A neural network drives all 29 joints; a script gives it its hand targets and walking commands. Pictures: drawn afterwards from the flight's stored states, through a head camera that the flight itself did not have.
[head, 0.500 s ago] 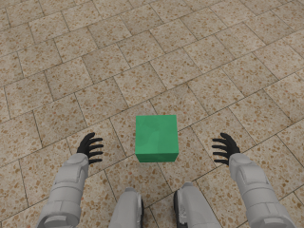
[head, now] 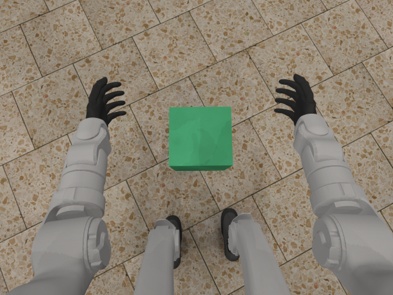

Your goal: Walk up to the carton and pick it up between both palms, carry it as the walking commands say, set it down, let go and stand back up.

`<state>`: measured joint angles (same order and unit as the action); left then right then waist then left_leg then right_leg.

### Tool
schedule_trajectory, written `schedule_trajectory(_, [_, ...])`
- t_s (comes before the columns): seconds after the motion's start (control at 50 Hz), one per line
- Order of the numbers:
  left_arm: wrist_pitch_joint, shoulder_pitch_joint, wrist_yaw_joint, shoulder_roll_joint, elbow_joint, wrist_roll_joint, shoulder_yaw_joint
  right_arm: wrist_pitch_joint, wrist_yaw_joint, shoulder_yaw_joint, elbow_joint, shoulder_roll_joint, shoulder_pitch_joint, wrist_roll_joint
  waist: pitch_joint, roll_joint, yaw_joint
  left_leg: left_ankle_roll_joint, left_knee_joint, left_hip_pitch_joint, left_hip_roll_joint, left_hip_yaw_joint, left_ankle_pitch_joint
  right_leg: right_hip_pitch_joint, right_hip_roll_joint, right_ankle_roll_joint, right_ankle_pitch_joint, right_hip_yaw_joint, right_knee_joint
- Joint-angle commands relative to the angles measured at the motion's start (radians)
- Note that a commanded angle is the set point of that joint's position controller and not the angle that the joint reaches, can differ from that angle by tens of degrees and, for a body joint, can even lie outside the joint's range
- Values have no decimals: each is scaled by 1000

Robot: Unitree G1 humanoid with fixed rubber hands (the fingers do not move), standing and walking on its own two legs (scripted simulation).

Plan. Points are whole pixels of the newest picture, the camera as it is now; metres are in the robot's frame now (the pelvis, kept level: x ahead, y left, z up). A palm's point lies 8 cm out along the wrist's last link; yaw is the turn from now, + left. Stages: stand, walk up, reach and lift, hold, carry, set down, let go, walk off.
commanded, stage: reach and lift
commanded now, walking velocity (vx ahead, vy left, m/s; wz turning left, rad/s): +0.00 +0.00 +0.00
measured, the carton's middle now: (200, 142) +0.49 -0.01 -0.54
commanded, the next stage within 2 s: none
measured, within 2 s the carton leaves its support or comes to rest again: neither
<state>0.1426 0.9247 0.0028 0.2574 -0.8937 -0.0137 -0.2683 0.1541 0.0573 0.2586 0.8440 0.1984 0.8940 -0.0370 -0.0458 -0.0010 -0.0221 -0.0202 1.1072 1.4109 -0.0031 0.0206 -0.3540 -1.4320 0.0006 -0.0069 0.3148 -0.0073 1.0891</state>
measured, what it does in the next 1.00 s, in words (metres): lowers itself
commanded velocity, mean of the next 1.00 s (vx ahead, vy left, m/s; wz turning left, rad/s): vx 0.00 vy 0.00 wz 0.00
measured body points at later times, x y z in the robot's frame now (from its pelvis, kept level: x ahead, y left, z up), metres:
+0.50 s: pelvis +0.00 +0.01 -0.05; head +0.31 +0.00 +0.27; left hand +0.50 +0.19 -0.18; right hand +0.49 -0.21 -0.19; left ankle +0.06 +0.13 -0.63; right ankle +0.08 -0.11 -0.63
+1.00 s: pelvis -0.04 +0.01 -0.20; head +0.30 +0.00 +0.10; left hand +0.50 +0.19 -0.34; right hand +0.49 -0.21 -0.34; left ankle +0.06 +0.13 -0.63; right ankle +0.08 -0.11 -0.63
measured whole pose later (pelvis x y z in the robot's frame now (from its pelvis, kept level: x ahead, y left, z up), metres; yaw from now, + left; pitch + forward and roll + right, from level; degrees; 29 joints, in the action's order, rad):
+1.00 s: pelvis -0.04 +0.01 -0.20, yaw +0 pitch +47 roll +1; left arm 0.09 1.20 -0.10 0.30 -0.97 -0.12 -0.19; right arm 0.08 0.09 0.21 0.96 0.31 1.17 -0.12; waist 0.01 0.00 -0.02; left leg -0.03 1.85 2.15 -0.04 0.02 -0.53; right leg -2.18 0.03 0.02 0.48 0.03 1.82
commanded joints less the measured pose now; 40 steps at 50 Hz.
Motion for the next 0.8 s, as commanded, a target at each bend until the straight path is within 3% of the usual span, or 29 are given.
schedule_trajectory(0.0, [-54,266,-11,102,91,1,-21,-58,-10,29,-83,99,247,3,-911,28,0,-22,-74,-363,-60,-39,313,499,55,45,-337,-8,-56])
schedule_trajectory(0.14, [-80,219,-26,64,116,37,-45,-96,-35,69,-96,112,204,50,-1043,26,-2,-22,-65,-373,-60,-22,464,497,62,49,-506,-1,-46])
schedule_trajectory(0.24, [-96,207,-20,53,171,67,-69,-110,-56,81,-139,101,203,68,-1039,4,9,-16,-53,-293,-62,-24,460,481,59,50,-538,11,-27])
schedule_trajectory(0.46, [-81,290,-30,49,86,41,-42,-103,-49,91,-23,130,301,59,-929,14,-7,-31,164,-70,-71,-43,198,146,70,43,-218,-22,187])
schedule_trajectory(0.64, [-71,361,-82,115,137,-42,35,-92,-5,20,-89,198,338,-30,-1133,22,-8,-29,377,-13,-82,-63,213,77,67,55,-241,-41,400])
schedule_trajectory(0.78, [-53,436,-100,136,116,-88,68,-75,12,-17,-76,224,423,-75,-1085,17,-4,-28,477,93,-67,-72,88,-31,56,52,-121,-50,501])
